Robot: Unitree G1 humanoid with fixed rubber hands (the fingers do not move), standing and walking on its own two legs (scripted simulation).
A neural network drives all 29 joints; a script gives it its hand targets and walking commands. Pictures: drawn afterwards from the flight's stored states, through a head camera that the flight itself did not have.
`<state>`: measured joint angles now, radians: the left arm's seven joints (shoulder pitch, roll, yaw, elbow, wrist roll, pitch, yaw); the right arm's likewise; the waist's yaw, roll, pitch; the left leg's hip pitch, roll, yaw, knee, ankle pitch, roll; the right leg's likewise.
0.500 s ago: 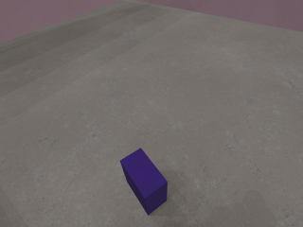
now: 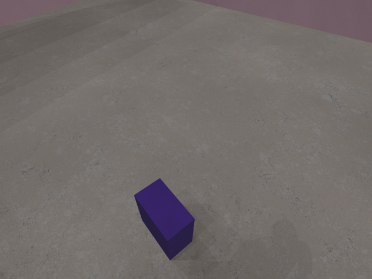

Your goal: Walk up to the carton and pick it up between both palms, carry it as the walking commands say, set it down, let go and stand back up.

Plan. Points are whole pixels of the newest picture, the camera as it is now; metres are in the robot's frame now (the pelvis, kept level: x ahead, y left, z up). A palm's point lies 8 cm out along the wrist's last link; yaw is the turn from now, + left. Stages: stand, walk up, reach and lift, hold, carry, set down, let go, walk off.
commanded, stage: walk up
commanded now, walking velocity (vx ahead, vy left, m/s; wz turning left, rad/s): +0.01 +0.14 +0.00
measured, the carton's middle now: (165, 219) +0.52 +0.08 -0.63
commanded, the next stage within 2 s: none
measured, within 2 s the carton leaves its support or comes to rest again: neither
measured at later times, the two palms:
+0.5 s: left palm out of the picture +0.00 +0.29 -0.15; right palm out of the picture +0.06 -0.19 -0.13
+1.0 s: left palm out of the picture +0.02 +0.26 -0.14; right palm out of the picture +0.02 -0.17 -0.15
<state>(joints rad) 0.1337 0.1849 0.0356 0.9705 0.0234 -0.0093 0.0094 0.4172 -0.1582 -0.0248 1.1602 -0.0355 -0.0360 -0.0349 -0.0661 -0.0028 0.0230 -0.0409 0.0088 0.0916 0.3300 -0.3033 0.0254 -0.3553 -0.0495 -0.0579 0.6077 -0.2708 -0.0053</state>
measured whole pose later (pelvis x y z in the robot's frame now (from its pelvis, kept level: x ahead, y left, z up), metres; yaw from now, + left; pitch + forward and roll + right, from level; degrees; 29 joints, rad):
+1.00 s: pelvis +0.03 +0.05 +0.00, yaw +0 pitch -2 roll +0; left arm 0.27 0.13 0.02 1.16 0.01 -0.02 0.04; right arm 0.27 -0.14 -0.03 1.14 0.00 -0.01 -0.04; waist -0.01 0.00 0.05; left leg -0.14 0.04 0.07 0.36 -0.18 -0.02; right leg -0.08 -0.01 -0.05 0.36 -0.24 -0.01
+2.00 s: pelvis +0.14 -0.15 -0.03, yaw +28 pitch +1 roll +2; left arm 0.32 0.23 0.04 0.86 0.04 0.00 0.06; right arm 0.15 -0.25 -0.08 0.86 -0.03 0.08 0.00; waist 0.04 0.01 0.06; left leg -0.42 -0.03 0.01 0.91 -0.48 -0.01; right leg -0.36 -0.13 -0.08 0.64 -0.33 0.04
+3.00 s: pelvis +0.15 -0.12 +0.00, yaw +31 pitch +0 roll +1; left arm 0.27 0.20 0.03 1.01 0.02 -0.01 0.03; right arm 0.24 -0.24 -0.05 1.04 -0.01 0.04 -0.02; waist 0.02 0.02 0.02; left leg -0.27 0.03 0.02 0.62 -0.39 -0.04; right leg -0.21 -0.01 -0.12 0.46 -0.27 -0.06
